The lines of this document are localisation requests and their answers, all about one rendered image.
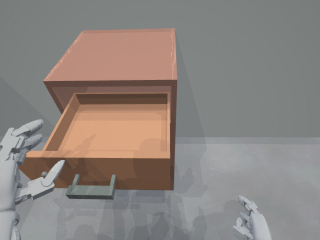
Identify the drawer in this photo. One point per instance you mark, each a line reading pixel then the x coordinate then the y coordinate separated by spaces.
pixel 101 134

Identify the handle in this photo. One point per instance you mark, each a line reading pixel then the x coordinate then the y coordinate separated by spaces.
pixel 97 192

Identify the robot right hand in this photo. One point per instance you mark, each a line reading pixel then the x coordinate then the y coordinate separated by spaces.
pixel 256 224

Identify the cabinet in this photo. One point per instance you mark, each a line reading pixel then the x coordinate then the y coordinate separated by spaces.
pixel 119 61

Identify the robot left forearm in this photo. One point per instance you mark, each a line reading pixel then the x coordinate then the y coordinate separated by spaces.
pixel 8 222

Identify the robot left hand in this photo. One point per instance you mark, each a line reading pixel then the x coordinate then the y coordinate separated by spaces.
pixel 14 147

